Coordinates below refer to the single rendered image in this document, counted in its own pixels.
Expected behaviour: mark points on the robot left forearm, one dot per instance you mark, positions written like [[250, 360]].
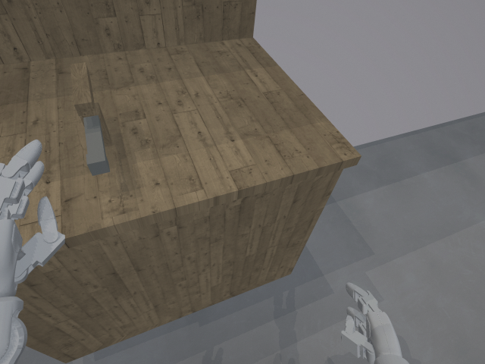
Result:
[[13, 332]]

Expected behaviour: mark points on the counter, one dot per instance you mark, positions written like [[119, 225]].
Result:
[[220, 166]]

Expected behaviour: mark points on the right robot hand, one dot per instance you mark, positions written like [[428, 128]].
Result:
[[375, 336]]

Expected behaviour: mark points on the left robot hand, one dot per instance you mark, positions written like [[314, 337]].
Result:
[[17, 180]]

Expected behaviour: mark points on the tap lever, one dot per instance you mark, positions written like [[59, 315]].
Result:
[[96, 158]]

